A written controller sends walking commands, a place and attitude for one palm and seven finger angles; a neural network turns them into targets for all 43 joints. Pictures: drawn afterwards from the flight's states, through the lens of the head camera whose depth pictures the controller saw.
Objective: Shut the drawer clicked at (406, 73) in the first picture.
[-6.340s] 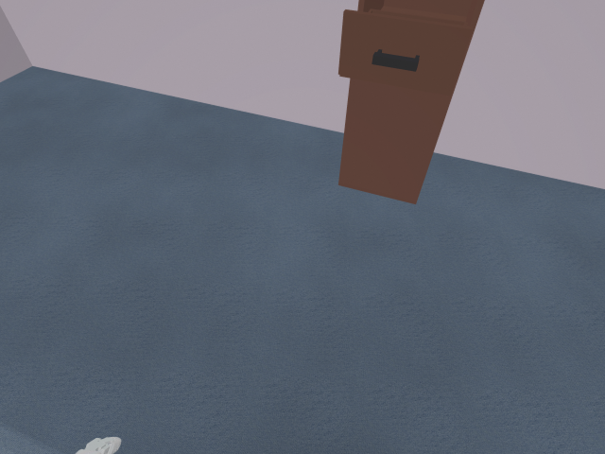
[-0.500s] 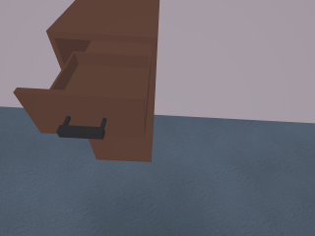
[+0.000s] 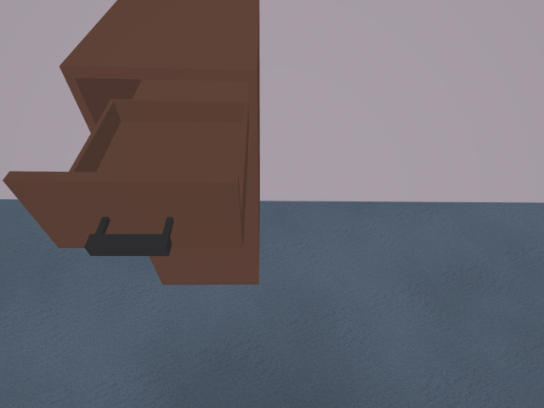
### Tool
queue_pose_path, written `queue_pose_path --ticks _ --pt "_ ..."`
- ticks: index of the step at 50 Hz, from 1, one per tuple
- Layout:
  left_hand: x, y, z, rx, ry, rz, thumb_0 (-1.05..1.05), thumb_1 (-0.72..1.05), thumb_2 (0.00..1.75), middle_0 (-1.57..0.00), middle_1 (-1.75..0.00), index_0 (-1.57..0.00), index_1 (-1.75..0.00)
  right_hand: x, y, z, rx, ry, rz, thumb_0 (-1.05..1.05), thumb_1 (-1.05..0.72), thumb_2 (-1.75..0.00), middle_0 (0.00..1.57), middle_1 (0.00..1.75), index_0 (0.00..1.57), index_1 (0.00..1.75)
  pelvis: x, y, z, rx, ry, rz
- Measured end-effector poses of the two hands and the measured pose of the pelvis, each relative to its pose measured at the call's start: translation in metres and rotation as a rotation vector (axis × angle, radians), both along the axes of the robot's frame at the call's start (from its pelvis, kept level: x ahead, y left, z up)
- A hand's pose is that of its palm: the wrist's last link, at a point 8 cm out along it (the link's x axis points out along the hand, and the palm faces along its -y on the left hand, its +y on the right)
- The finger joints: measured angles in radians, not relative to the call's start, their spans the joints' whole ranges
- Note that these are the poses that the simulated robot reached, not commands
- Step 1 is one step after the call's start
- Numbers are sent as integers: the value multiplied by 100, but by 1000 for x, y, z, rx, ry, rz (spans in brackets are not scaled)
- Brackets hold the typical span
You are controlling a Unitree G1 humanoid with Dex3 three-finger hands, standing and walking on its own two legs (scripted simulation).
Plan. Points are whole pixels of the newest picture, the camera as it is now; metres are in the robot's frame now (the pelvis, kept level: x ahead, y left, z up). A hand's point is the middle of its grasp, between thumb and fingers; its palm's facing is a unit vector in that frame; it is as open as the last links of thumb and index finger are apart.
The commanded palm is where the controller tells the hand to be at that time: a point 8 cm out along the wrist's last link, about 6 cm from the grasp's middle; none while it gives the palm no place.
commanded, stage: look again from close up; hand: left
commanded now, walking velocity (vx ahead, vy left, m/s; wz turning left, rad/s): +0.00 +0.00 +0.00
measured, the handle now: (133, 233) +0.36 +0.26 +0.03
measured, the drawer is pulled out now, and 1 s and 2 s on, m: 0.30 0.30 0.30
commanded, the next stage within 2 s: shuffle to correct the standing spot in 0.50 s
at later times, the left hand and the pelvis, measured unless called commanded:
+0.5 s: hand out of the picture +0.00 +0.15 -0.17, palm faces +0.03 -0.97 -0.24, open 7.4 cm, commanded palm none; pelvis -0.01 -0.03 +0.00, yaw +1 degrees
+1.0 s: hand out of the picture +0.01 +0.14 -0.19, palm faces +0.08 -0.98 -0.18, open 7.4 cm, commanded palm none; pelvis +0.02 -0.03 -0.02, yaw +1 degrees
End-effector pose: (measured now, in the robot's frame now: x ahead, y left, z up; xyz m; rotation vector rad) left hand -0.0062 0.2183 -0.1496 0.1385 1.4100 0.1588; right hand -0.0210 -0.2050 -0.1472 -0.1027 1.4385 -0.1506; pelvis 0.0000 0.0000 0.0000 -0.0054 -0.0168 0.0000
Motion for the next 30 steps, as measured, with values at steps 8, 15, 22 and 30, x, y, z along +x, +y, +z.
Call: queue_pose_path --ticks 8,15,22,30 --pt "2 5 4 42 -38 -9 0 91 90 -20 -30 -20 -30 11 -6 -14 21 -76 37 1 -92 -90 20 30 20 30 -3 -2 -8 8 -10 11" --pt "6 -3 12 59 -53 -15 0 91 90 -20 -30 -20 -30 13 -17 -18 42 -86 45 2 -92 -90 20 30 20 30 -4 -13 -7 20 -20 4" --pt "6 -18 14 59 -50 -14 0 91 90 -20 -30 -20 -30 7 -31 -18 48 -57 50 1 -92 -90 20 30 20 30 -6 -27 -5 26 -16 6" --pt "-2 -34 12 48 -38 1 1 91 90 -20 -30 -20 -30 -3 -48 -15 36 -11 55 1 -91 -90 20 30 20 30 -9 -43 -4 23 -14 16"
